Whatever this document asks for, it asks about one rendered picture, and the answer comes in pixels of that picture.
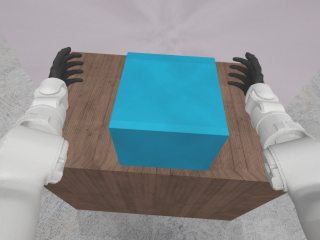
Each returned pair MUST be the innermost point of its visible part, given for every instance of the left robot hand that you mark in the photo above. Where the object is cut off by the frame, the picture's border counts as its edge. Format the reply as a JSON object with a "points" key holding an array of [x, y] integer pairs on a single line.
{"points": [[60, 66]]}

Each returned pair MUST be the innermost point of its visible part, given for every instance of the left robot forearm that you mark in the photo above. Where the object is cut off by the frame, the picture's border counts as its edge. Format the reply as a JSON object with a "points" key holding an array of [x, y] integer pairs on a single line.
{"points": [[46, 113]]}

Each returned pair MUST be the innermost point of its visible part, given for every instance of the pedestal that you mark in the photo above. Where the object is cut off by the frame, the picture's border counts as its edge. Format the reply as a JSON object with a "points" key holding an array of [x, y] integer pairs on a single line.
{"points": [[93, 179]]}

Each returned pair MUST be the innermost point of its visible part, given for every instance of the carton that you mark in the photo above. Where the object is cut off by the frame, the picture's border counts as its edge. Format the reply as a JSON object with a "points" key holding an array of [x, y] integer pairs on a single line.
{"points": [[168, 112]]}

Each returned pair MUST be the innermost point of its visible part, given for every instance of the right robot hand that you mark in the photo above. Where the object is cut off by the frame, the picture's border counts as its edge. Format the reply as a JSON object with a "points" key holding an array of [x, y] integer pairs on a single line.
{"points": [[253, 72]]}

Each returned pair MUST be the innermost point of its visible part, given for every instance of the right robot forearm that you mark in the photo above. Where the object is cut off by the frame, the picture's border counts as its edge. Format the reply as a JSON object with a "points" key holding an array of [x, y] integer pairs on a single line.
{"points": [[268, 117]]}

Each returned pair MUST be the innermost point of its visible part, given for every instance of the right robot upper arm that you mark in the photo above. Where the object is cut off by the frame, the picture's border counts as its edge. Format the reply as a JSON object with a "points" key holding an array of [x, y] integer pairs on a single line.
{"points": [[294, 167]]}

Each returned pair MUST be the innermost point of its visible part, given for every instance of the left robot upper arm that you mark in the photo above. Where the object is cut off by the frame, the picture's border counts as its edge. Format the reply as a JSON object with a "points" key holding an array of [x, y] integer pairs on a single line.
{"points": [[32, 158]]}

